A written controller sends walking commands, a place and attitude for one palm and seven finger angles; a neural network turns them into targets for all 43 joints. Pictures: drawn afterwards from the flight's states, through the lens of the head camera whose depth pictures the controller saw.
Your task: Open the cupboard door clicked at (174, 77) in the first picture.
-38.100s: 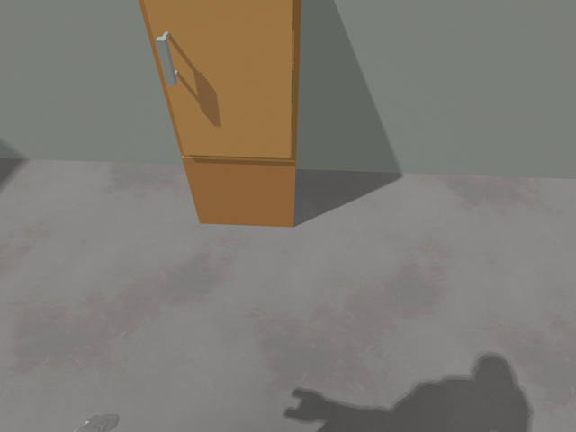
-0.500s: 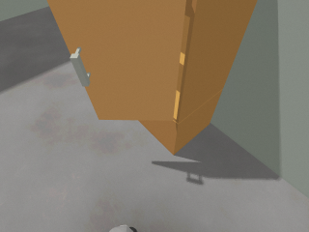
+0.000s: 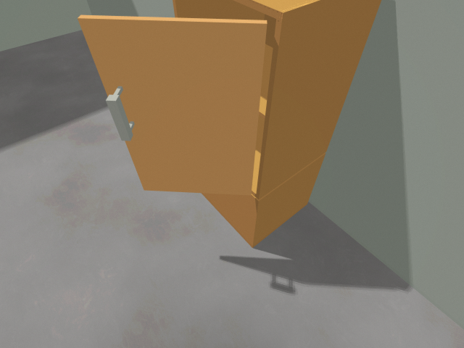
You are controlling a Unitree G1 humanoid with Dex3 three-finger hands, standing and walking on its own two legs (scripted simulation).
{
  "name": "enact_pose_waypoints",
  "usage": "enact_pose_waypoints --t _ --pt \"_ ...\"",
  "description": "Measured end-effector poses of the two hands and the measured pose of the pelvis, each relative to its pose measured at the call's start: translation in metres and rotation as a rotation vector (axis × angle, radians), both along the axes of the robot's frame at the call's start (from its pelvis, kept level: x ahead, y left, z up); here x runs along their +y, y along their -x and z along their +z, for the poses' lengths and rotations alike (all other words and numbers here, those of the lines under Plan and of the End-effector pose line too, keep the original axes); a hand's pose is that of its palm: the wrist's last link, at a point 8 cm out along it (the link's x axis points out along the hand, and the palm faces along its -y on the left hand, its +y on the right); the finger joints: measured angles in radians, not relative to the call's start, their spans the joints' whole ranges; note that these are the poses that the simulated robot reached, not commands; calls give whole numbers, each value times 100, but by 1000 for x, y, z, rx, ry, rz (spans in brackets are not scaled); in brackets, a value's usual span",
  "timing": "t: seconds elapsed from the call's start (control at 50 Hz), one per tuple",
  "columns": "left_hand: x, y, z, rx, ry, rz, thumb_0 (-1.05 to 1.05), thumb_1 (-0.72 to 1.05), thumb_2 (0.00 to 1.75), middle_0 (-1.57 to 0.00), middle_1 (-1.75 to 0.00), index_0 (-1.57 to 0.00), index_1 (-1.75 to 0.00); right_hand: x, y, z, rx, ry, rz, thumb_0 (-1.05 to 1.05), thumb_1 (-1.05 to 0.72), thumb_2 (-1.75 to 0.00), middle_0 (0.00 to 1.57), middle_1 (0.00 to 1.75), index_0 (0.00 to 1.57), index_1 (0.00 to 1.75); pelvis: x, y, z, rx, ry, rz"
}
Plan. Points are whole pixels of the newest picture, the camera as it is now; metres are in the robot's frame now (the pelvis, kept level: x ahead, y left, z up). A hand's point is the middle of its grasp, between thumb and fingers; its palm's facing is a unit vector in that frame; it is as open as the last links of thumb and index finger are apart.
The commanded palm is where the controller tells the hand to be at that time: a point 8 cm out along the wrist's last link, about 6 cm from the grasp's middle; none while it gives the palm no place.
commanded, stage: come to a stop and stand still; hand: left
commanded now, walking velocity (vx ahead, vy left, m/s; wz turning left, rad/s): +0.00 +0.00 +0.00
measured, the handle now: (123, 113) +0.64 +0.32 +0.02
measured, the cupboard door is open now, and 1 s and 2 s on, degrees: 47 47 47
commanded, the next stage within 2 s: look again from close up in 0.02 s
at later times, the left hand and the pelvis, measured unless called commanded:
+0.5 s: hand out of the picture +0.01 +0.20 -0.17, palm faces +0.00 -0.98 -0.22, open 7.3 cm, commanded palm none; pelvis +0.00 +0.02 -0.01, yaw -1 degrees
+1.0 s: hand out of the picture +0.00 +0.20 -0.19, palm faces +0.05 -0.99 -0.17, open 7.3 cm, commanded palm none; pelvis +0.02 +0.04 -0.01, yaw +0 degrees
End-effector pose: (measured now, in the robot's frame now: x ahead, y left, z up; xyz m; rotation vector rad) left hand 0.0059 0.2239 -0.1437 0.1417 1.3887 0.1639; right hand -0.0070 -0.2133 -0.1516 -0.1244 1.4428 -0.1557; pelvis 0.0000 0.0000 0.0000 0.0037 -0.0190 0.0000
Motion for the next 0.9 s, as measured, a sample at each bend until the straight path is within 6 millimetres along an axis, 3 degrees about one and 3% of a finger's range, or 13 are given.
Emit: enact_pose_waypoints --t 0.14,0.24,0.36,0.56,0.72,0.9 --pt "-12 18 -1 41 14 6 0 92 90 -20 -30 -20 -30 -2 1 1 3 -4 4 1 -92 -90 20 30 20 30 -2 -2 1 5 3 -4" --pt "-12 25 -5 39 20 -26 0 91 90 -20 -30 -20 -30 -3 -5 -4 -61 12 -10 1 -92 -90 20 30 20 30 8 2 -6 13 32 -13" --pt "5 14 -4 -1 1 -27 0 91 90 -20 -30 -20 -30 11 -6 -6 -100 3 1 1 -93 -90 20 30 20 30 19 0 -7 0 11 -18" --pt "28 -5 2 -52 -29 -50 0 91 90 -20 -30 -20 -30 27 9 -4 -70 -19 5 2 -93 -90 20 30 20 30 25 3 -5 -1 -3 -24" --pt "26 -2 0 -30 -14 -53 0 91 90 -20 -30 -20 -30 30 16 -3 -36 -24 2 1 -91 -90 20 30 20 30 25 4 -4 5 -6 -25" --pt "18 9 -8 3 18 -27 0 91 90 -20 -30 -20 -30 24 7 -3 -24 -7 14 1 -91 -90 20 30 20 30 26 -4 -8 8 2 -20"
